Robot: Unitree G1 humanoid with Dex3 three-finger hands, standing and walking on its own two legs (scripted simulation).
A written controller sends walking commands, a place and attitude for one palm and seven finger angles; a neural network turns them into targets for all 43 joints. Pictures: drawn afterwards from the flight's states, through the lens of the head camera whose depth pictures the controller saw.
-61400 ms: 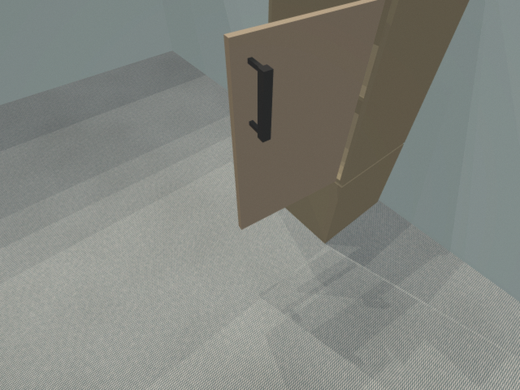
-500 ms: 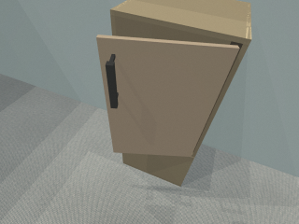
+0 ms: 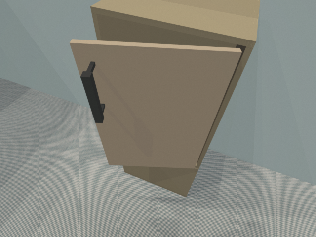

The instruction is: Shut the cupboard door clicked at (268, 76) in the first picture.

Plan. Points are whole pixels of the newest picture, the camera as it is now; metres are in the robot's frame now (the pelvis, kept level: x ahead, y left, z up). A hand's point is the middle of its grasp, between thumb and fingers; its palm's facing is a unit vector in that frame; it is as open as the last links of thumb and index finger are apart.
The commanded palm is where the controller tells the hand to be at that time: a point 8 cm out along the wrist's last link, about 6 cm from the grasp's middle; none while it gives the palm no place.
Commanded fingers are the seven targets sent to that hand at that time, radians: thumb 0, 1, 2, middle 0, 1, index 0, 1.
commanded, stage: come to a stop and stand still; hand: left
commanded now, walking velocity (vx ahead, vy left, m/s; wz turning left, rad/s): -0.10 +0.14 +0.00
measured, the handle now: (95, 94) +0.43 +0.20 +0.13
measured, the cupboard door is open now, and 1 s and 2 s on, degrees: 20 20 20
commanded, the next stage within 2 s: look again from close up in 0.64 s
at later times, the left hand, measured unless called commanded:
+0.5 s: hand out of the picture -0.02 +0.23 -0.16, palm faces +0.01 -0.96 -0.27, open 7.4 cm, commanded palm none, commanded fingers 0.00 0.90 0.90 -0.20 -0.30 -0.20 -0.30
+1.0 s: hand out of the picture -0.01 +0.18 -0.17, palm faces -0.03 -0.98 -0.18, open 7.3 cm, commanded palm none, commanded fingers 0.00 0.90 0.90 -0.20 -0.30 -0.20 -0.30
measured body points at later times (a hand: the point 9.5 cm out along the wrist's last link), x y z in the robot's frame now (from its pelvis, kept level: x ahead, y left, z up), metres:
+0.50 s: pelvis -0.03 +0.04 +0.00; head -0.04 +0.02 +0.45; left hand -0.01 +0.28 -0.14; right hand +0.02 -0.19 -0.16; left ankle +0.00 +0.09 -0.73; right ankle -0.01 -0.08 -0.73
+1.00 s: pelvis -0.01 +0.02 +0.01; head +0.01 +0.02 +0.46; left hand +0.00 +0.24 -0.15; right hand -0.03 -0.19 -0.15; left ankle +0.00 +0.09 -0.73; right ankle -0.01 -0.08 -0.73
